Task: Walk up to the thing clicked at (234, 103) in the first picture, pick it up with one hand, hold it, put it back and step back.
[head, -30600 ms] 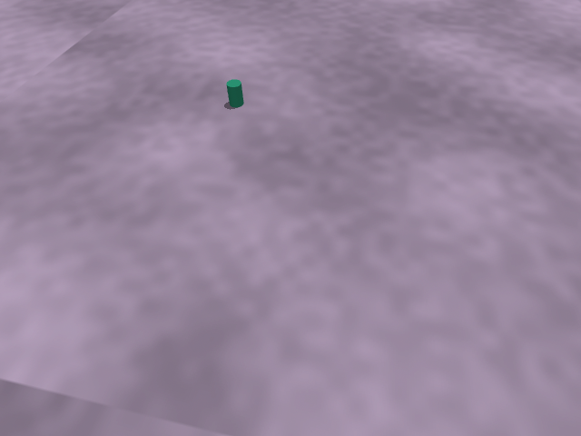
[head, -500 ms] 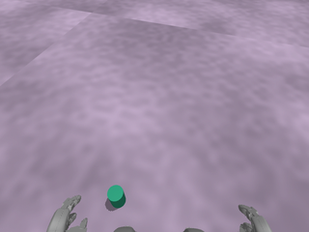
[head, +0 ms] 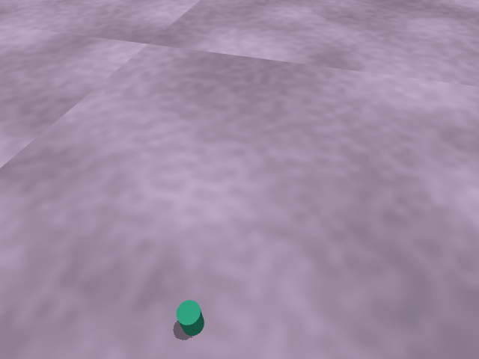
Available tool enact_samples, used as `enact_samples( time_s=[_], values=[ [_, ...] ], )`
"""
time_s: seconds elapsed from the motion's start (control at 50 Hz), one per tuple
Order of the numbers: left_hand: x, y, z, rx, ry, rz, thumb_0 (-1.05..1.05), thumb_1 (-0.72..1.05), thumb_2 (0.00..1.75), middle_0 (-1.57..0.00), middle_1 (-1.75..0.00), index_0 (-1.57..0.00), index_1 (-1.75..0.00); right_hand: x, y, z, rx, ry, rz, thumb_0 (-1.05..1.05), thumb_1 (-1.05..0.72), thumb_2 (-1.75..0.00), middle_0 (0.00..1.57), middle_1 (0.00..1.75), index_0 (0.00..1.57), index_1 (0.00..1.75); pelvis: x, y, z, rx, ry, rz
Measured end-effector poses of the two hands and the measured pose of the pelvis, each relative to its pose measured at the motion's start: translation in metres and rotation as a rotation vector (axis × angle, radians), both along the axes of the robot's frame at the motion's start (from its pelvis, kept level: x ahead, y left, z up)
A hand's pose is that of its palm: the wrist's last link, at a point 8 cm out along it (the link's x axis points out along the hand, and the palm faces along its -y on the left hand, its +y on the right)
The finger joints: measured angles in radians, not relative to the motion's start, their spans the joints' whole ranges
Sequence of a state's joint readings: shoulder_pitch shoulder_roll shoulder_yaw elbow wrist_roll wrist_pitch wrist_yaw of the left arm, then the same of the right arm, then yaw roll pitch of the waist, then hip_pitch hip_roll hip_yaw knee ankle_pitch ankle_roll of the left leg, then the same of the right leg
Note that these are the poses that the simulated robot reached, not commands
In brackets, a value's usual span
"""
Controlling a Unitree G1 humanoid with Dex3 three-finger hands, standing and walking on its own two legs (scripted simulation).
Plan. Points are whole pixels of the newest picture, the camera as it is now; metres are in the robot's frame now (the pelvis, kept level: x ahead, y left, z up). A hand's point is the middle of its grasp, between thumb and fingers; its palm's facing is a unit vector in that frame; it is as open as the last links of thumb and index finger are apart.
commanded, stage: stand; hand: left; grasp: from the side
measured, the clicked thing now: (190, 318) +0.40 +0.22 -0.71
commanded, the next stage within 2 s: step back in 1.54 s
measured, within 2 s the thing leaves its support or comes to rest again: neither
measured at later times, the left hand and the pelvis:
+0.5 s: hand out of the picture +0.05 +0.23 -0.15, palm faces -0.02 -0.94 -0.34, open 7.4 cm; pelvis +0.00 -0.01 +0.01, yaw +0 degrees
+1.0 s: hand out of the picture +0.09 +0.23 -0.15, palm faces -0.03 -0.94 -0.34, open 7.4 cm; pelvis +0.02 -0.01 +0.01, yaw -1 degrees
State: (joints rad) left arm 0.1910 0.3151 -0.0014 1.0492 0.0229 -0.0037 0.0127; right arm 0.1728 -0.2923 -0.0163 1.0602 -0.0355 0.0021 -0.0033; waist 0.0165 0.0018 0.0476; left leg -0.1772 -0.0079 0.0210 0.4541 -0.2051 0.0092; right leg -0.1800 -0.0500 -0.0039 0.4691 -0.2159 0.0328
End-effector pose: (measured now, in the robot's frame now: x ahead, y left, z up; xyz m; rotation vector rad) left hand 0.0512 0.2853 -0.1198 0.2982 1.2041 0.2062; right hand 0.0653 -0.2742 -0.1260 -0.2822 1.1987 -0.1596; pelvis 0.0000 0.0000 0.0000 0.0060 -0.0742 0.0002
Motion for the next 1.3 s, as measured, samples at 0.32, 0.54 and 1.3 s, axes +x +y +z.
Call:
enact_samples(
  time_s=[0.32,0.54,1.3],
  values=[
    [-0.019,-0.002,0.004,0.018,0.071,0.013,0.0,0.9,0.9,-0.2,-0.3,-0.2,-0.3,-0.017,-0.022,0.001,-0.011,0.056,-0.031,0.0,-0.91,-0.9,0.21,0.3,0.2,0.3,-0.005,-0.009,0.005,0.0,-0.001,-0.002],
    [-0.003,-0.008,0.003,0.001,0.068,0.001,0.0,0.9,0.9,-0.2,-0.3,-0.2,-0.3,-0.021,-0.029,0.004,-0.023,0.081,-0.045,0.0,-0.91,-0.9,0.21,0.3,0.2,0.3,0.0,-0.012,0.006,-0.002,0.007,-0.009],
    [0.044,-0.009,0.009,-0.001,0.013,-0.019,0.0,0.9,0.9,-0.2,-0.3,-0.2,-0.3,0.016,-0.033,0.012,-0.033,0.033,-0.044,0.0,-0.91,-0.9,0.21,0.3,0.2,0.3,0.02,-0.013,0.01,-0.002,0.017,-0.017]
  ],
)
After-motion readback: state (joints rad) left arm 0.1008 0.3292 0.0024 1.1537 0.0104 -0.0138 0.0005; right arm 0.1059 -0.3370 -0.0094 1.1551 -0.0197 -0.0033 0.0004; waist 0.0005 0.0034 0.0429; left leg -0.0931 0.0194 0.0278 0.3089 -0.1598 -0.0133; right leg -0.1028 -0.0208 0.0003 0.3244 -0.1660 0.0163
